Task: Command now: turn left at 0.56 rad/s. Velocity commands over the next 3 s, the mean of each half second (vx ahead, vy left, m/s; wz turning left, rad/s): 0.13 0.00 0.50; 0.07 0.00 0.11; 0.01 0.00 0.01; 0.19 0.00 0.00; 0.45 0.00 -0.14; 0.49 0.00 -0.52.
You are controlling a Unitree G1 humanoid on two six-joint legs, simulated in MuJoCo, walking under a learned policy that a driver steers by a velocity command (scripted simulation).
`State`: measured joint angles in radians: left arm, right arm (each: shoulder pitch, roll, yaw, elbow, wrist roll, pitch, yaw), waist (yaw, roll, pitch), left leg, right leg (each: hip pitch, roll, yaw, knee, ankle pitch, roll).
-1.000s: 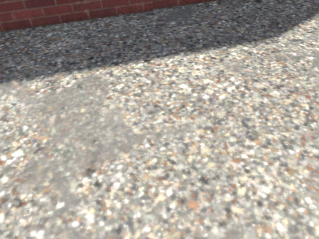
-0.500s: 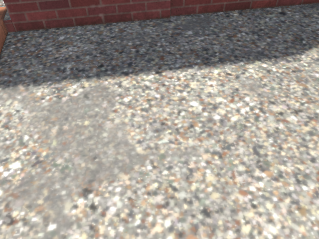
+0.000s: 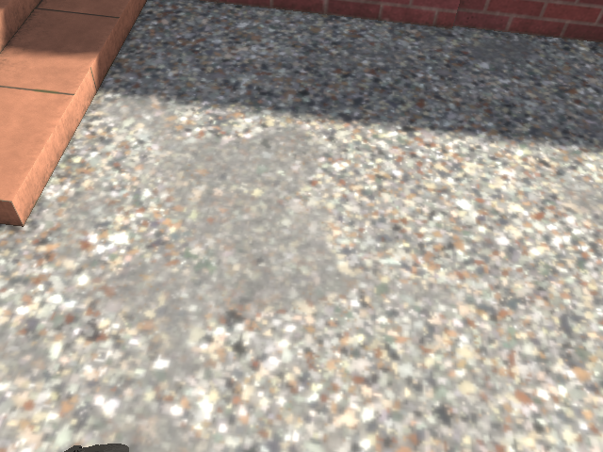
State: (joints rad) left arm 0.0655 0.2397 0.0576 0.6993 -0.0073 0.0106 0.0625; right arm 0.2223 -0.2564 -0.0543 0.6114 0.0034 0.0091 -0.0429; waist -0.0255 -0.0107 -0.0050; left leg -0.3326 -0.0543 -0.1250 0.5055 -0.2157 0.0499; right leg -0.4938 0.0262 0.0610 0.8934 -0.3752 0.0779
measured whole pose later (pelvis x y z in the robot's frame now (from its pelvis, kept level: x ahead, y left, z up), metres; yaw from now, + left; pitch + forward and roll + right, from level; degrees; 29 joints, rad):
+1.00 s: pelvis +0.06 +0.05 -0.01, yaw +16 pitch +0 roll +1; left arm 0.22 0.21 0.02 0.77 0.02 0.02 0.04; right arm 0.16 -0.18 0.00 0.72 -0.01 -0.03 0.01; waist 0.00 0.00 -0.01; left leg -0.28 -0.04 0.05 0.53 -0.25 0.05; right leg -0.26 -0.07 0.03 0.55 -0.28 0.05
